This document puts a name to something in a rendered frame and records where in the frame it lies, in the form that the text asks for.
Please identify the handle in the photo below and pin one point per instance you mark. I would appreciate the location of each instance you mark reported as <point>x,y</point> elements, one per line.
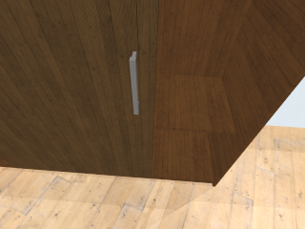
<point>133,72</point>

